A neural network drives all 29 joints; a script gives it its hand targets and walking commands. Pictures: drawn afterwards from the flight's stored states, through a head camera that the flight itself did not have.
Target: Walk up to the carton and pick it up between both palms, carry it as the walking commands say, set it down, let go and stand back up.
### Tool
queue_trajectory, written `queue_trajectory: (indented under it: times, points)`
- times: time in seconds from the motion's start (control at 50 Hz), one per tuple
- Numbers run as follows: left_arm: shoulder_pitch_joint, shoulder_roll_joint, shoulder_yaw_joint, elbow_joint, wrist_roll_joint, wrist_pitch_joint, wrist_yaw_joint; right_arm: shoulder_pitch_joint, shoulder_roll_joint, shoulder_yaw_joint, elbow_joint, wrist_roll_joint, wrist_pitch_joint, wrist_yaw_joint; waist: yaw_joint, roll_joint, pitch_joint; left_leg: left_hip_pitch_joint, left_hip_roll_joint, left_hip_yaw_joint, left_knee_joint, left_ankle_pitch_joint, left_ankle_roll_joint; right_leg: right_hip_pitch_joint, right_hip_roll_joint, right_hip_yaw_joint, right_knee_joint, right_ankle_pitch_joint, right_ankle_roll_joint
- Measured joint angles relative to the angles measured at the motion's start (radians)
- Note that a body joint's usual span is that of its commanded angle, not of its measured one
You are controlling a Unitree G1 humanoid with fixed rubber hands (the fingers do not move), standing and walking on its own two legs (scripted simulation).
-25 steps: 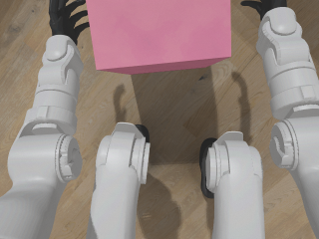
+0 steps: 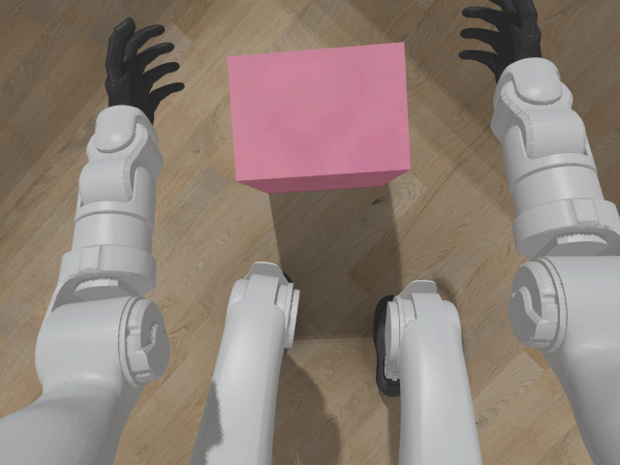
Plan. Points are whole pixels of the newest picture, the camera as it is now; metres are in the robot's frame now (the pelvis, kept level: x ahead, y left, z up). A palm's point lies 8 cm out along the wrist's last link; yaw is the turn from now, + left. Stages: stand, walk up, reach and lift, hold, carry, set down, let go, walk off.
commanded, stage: set down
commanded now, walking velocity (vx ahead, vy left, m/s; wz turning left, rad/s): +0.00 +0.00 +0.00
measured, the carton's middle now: (320, 135) +0.51 +0.06 -0.35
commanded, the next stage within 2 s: let go in 0.72 s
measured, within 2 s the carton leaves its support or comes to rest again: neither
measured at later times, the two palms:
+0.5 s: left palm (19, 38) +0.48 +0.25 +0.04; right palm out of the picture +0.55 -0.15 +0.04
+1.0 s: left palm out of the picture +0.42 +0.26 +0.10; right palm out of the picture +0.47 -0.17 +0.10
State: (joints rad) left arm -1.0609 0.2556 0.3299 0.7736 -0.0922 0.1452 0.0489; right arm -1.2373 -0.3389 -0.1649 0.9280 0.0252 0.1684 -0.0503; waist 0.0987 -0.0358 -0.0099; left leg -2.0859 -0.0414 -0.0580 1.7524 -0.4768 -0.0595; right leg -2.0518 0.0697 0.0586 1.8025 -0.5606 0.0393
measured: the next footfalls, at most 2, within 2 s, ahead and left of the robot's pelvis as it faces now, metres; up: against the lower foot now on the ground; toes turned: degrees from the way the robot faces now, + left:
none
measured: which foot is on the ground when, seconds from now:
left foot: down 0.00-1.00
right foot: down 0.00-1.00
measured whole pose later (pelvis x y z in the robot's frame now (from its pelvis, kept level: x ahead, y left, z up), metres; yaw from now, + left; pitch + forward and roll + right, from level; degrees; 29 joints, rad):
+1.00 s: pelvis +0.06 +0.01 +0.21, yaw -1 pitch +39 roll +0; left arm -0.52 0.20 0.27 0.58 0.06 0.10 -0.10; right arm -0.61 -0.14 -0.22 0.60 -0.13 0.13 -0.07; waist 0.06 -0.02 -0.08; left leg -1.29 -0.02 -0.05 0.87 -0.26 -0.02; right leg -1.25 0.03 0.08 0.89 -0.32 0.04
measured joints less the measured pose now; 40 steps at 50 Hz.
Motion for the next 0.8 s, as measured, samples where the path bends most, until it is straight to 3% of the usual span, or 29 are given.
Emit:
queue_trajectory:
  times: [0.56, 0.7, 0.8]
  points:
    - [0.155, -0.065, 0.044, -0.047, 0.072, -0.002, -0.048, 0.178, 0.043, -0.054, -0.053, -0.054, -0.005, 0.065, -0.003, -0.003, -0.103, 0.466, 0.021, 0.013, -0.596, 0.153, 0.026, 0.458, -0.021, 0.021, -0.605, 0.170, -0.004]
    - [0.162, -0.092, 0.081, -0.006, 0.135, -0.029, -0.061, 0.185, 0.065, -0.092, 0.002, -0.105, -0.032, 0.082, -0.003, -0.005, -0.108, 0.564, 0.025, 0.017, -0.719, 0.192, 0.031, 0.553, -0.026, 0.028, -0.729, 0.212, -0.004]
    - [0.190, -0.104, 0.084, -0.017, 0.187, -0.043, -0.078, 0.226, 0.097, -0.111, -0.027, -0.153, -0.042, 0.062, -0.009, -0.002, -0.099, 0.596, 0.028, 0.015, -0.756, 0.200, 0.032, 0.588, -0.025, 0.025, -0.773, 0.225, -0.003]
